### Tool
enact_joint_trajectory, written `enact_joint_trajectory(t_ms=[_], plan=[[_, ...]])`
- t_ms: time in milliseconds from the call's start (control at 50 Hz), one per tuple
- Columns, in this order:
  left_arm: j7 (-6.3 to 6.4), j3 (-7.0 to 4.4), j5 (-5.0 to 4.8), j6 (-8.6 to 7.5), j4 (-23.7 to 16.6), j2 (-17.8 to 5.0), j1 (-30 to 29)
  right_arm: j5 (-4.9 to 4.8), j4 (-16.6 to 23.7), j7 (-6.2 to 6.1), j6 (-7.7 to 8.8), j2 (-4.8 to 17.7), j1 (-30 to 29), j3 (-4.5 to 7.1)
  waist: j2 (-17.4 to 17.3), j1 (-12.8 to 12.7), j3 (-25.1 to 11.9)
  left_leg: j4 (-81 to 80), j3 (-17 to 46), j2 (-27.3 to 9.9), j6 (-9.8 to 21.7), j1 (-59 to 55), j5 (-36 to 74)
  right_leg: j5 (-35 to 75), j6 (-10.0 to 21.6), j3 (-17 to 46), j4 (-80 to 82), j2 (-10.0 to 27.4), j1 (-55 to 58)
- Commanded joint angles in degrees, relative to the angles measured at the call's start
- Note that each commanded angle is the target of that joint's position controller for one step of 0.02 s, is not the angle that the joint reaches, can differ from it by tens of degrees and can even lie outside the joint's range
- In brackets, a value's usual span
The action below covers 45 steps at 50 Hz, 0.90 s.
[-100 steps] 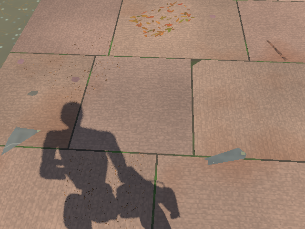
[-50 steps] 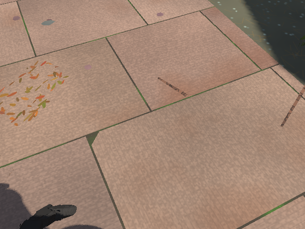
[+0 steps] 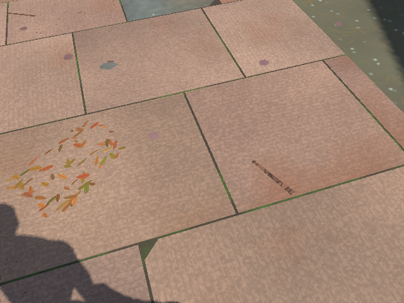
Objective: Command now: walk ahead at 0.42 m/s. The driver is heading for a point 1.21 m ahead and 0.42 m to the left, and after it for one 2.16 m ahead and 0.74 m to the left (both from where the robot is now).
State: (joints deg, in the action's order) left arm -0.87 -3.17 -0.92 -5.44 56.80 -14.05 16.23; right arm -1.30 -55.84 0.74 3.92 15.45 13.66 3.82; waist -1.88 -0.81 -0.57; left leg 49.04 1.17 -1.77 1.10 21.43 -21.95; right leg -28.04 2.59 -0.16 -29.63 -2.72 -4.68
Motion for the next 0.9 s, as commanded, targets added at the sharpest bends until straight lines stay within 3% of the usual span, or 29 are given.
enact_joint_trajectory(t_ms=[20, 40, 60, 120, 160, 200, 240, 280, 300, 320, 340, 360, 380, 400, 420, 440, 460, 480, 500, 560, 620, 680, 740, 780, 820, 840, 860, 880, 900], plan=[[-0.03, -0.86, 0.65, 1.82, 4.01, -6.76, 19.50, 0.14, 7.73, 1.26, 2.58, 2.34, -10.29, 0.11, 13.07, -6.02, -1.46, 24.83, 0.52, 1.06, 1.81, 35.83, -10.11, 58.26, 11.18, 25.08, 5.46, 22.79, 26.43], [-0.02, -0.36, 0.76, 1.53, 3.05, -5.73, 16.89, -1.75, 9.31, 1.38, 2.29, 2.08, -14.57, -0.21, 6.88, -5.17, 4.00, 27.91, 0.41, -1.76, 1.57, 41.68, -8.09, 49.82, 12.70, 24.42, 8.27, 23.06, 24.49], [0.07, 0.35, 0.29, 1.38, 2.90, -5.23, 14.95, -2.01, 11.11, 1.47, 2.36, 1.44, -18.24, -0.65, 4.00, -4.75, 8.57, 26.36, -0.79, -2.99, 1.09, 45.24, -4.84, 48.08, 11.61, 21.53, 11.07, 22.16, 21.38], [1.32, 1.51, 0.99, 1.57, 0.20, -4.27, 8.05, 0.10, 12.88, 1.72, 2.06, 0.74, -19.88, -1.32, 5.84, -1.97, 10.27, 9.08, -5.66, -2.21, -1.21, 28.94, 9.80, 46.44, 7.21, 10.26, 18.72, 13.65, 5.20], [2.31, 1.28, 1.48, 1.28, 0.25, -5.85, 8.82, 0.25, 14.34, 1.90, 1.81, -1.66, -23.39, -2.28, 7.50, -2.55, 10.16, -4.60, -8.19, 0.98, -1.63, 13.96, 19.67, 45.01, 6.46, 5.78, 24.12, 10.70, -3.69], [2.68, 0.58, 0.69, 0.40, 1.62, -8.25, 11.44, -0.35, 15.69, 1.68, 1.35, 0.18, -24.73, -1.75, 8.70, -1.58, 9.39, -11.55, -7.63, 2.70, -0.14, 8.82, 22.78, 50.25, 6.19, 5.14, 25.47, 12.33, -0.64], [2.73, 0.05, 0.01, 0.03, 2.29, -8.65, 11.94, -0.55, 16.27, 1.59, 1.09, 2.81, -23.52, -0.79, 9.42, 0.49, 6.50, -16.33, -6.47, 3.90, 2.11, 6.27, 23.62, 62.14, 4.84, 4.23, 21.48, 14.14, 6.82], [2.92, -0.68, 0.65, 0.93, 2.28, -9.32, 11.39, -0.62, 14.70, 1.32, 0.61, 5.59, -17.22, 0.72, 11.31, 4.43, 0.29, -17.04, -6.08, 5.79, 4.08, -1.17, 20.93, 75.36, 3.42, 4.00, 12.57, 15.54, 12.63], [2.87, -0.88, 1.15, 1.77, 1.99, -9.34, 9.93, -0.80, 12.19, 0.97, 0.20, 7.22, -9.45, 1.80, 11.76, 8.33, -3.97, -17.85, -5.97, 6.22, 5.70, -9.79, 20.41, 79.65, 2.74, 3.29, 3.28, 15.10, 12.14], [2.59, -0.75, 1.51, 2.08, 1.29, -8.84, 8.48, -0.68, 9.40, 0.47, -0.38, 8.59, -0.76, 2.64, 10.39, 12.07, -7.96, -18.52, -3.37, 3.28, 7.39, -23.11, 21.41, 74.14, 1.78, 3.22, -8.32, 13.47, 4.50], [2.20, 0.29, 3.02, 1.93, 0.18, -4.92, 9.59, 0.28, 7.13, -0.08, -0.85, 11.67, 8.25, 3.12, -0.67, 12.21, -15.50, -16.33, 11.44, -8.43, 10.38, -39.68, 19.06, 41.65, 1.19, 2.01, -27.62, 7.34, -9.48], [1.15, 1.95, 1.27, 0.87, 0.91, 2.62, 17.97, 1.27, 6.31, 0.86, -0.11, 10.23, 8.00, 2.19, -14.29, 6.38, -22.66, -26.68, 40.15, -20.59, 20.60, -48.79, 7.00, -4.97, -0.25, 7.92, -45.79, -2.29, -26.15], [0.54, 0.42, -0.24, -0.50, 0.04, -4.19, 11.67, 0.68, 6.47, 0.99, 0.45, 6.41, 3.64, 1.35, -7.00, 7.37, -13.40, -33.27, 40.14, -17.78, 17.89, -38.80, -1.05, -3.67, 1.08, 10.35, -50.84, 1.09, -30.42], [0.40, -0.38, -1.64, -1.08, -2.19, -6.37, 6.07, 0.42, 7.23, 1.04, 1.09, 4.81, -2.44, 0.79, -3.59, 5.24, -3.44, -36.10, 30.67, -16.04, 15.75, -27.25, -1.97, 2.68, 1.73, 7.82, -49.09, 4.09, -32.16], [0.90, -0.46, -1.51, -1.17, -2.75, -5.97, 3.56, 0.69, 7.56, 1.43, 1.77, 4.11, -6.31, 0.48, 1.95, 3.06, 0.56, -38.46, 25.03, -14.09, 14.45, -18.17, 2.47, 7.05, 1.77, 6.53, -46.31, 6.83, -29.71], [1.42, -0.99, -0.85, -0.74, -2.73, -5.83, 3.64, 1.36, 7.51, 1.68, 2.27, 3.40, -8.01, 0.20, 2.09, 1.09, 1.72, -39.73, 20.11, -12.24, 13.48, -12.15, 6.43, 9.50, 1.49, 5.97, -43.78, 8.64, -26.84], [1.65, -1.07, -0.56, 0.03, -2.55, -4.86, 5.64, 1.90, 7.15, 1.76, 2.47, 2.83, -8.61, -0.12, 0.09, -0.89, 1.22, -41.32, 16.83, -10.70, 12.85, -8.53, 7.28, 10.87, 1.27, 6.37, -42.00, 10.07, -23.47], [1.88, -1.04, -0.50, 0.69, -2.54, -3.76, 6.53, 1.72, 6.66, 1.84, 2.52, 2.73, -8.51, -0.23, -1.15, -1.70, 1.44, -42.55, 14.97, -10.12, 12.86, -6.15, 6.97, 10.67, 0.78, 5.98, -39.64, 10.60, -22.43], [2.10, -1.07, -0.33, 1.20, -2.90, -3.33, 6.04, 1.50, 6.06, 1.69, 2.55, 3.17, -7.77, -0.24, -1.58, -1.97, 2.23, -43.63, 13.39, -9.85, 13.10, -4.06, 6.56, 10.42, 0.11, 5.38, -37.36, 11.16, -22.76], [2.64, -1.59, 0.79, 1.61, -6.19, -5.04, -1.79, 1.54, 4.72, 0.24, 2.48, 6.80, -3.79, 0.47, -1.29, -0.46, 4.70, -46.15, 12.23, -9.88, 13.98, -3.01, 5.50, 17.98, -2.52, 4.47, -28.68, 12.53, -29.01], [2.37, -1.60, 1.19, 0.91, -8.30, -4.82, -8.39, 1.15, 4.09, -0.98, 1.90, 8.00, 0.16, 0.78, -0.25, 1.46, 4.58, -45.08, 10.30, -8.69, 12.66, -5.74, 10.32, 27.36, -4.13, 3.97, -16.88, 11.23, -30.93], [1.71, -0.98, 0.67, 0.27, -9.61, -3.64, -14.66, 0.35, 3.25, -1.52, 1.32, 8.84, 3.94, 1.06, -0.24, 3.72, 4.00, -42.86, 8.23, -7.54, 11.30, -7.17, 12.79, 32.15, -5.52, 2.48, -6.63, 8.25, -26.84], [0.81, -0.62, -0.05, -0.36, -11.10, -4.15, -19.14, -0.25, 2.52, -1.73, 0.58, 8.98, 6.98, 1.26, -1.16, 5.08, 4.00, -39.26, 10.34, -8.67, 10.99, -10.74, 10.75, 30.31, -6.01, 2.82, -0.73, 6.63, -24.69], [0.43, -1.02, -0.39, -1.01, -11.47, -6.06, -18.58, -0.31, 2.63, -1.91, 0.09, 9.28, 7.16, 1.59, -2.21, 3.89, 3.18, -35.94, 13.14, -10.04, 10.08, -13.10, 9.47, 26.82, -5.32, 3.85, 2.49, 6.35, -21.45], [0.50, -1.98, -0.58, -1.59, -10.00, -8.32, -12.39, -0.16, 3.31, -1.96, -0.44, 8.78, 5.98, 1.60, -3.33, 0.03, 0.92, -29.97, 14.03, -9.15, 8.42, -12.39, 11.19, 22.22, -3.62, 3.01, 5.06, 5.88, -12.64], [0.94, -3.19, -0.02, -1.98, -8.08, -11.16, -4.28, 0.23, 4.04, -1.80, -0.39, 5.96, 5.70, 0.70, -1.91, -3.43, -4.31, -19.82, 11.87, -5.39, 6.58, -8.57, 13.61, 21.03, -1.25, 4.79, 5.07, 8.18, -0.84], [1.41, -4.30, 0.54, -1.90, -6.77, -15.58, 5.50, 1.71, 5.74, -1.58, -0.29, 1.22, 6.45, -0.71, 7.97, -6.19, -13.88, -0.15, 5.60, -0.07, 3.83, 0.72, 0.97, 20.07, 2.03, 15.74, 3.95, 19.90, 14.68], [0.87, -4.92, 1.22, -1.19, -5.46, -18.62, 7.46, -0.43, 8.15, -1.51, 0.73, -0.57, 10.99, -1.11, 25.42, -2.96, -17.19, 15.14, 2.30, 5.38, 2.24, 19.56, -13.11, 6.00, 9.62, 40.33, 12.12, 29.14, 25.28], [0.51, -3.24, 1.43, -1.49, -7.19, -11.91, 3.95, -1.38, 6.98, -1.75, 0.97, 6.30, 9.10, 0.44, 15.02, -3.85, -11.80, 22.28, 7.49, 1.46, 2.28, 23.59, -9.79, 0.36, 8.37, 38.36, 14.27, 26.58, 20.14]])
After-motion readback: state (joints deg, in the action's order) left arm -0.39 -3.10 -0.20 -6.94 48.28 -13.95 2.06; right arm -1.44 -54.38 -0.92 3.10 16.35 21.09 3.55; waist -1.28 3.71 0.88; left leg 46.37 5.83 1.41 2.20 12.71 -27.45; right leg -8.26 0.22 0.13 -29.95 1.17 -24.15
